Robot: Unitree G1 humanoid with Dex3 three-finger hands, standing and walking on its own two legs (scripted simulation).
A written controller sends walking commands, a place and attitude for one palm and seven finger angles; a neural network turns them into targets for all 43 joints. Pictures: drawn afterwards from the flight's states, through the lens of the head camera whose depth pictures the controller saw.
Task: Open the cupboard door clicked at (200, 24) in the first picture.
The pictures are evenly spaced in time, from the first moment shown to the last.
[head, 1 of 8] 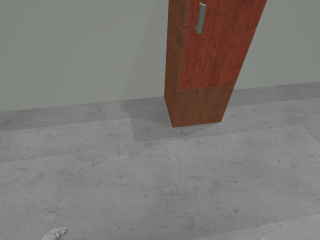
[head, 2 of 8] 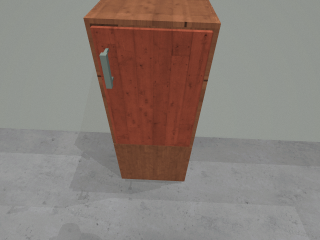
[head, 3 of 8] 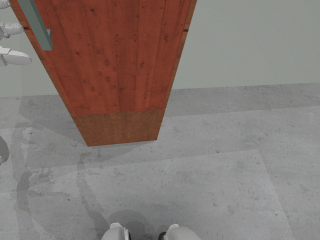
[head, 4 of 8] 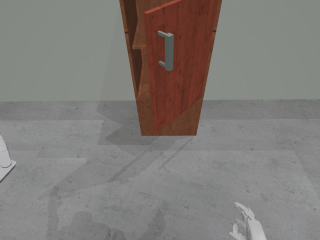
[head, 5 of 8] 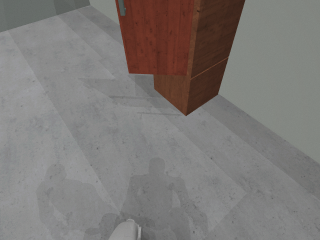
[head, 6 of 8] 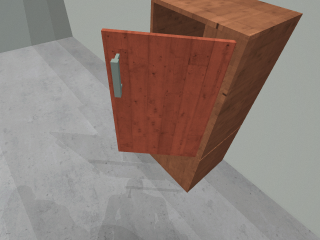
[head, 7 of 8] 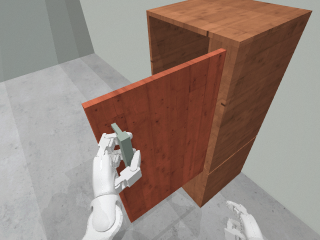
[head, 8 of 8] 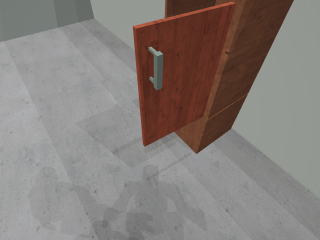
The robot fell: no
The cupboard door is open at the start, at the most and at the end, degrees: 0 88 85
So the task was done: yes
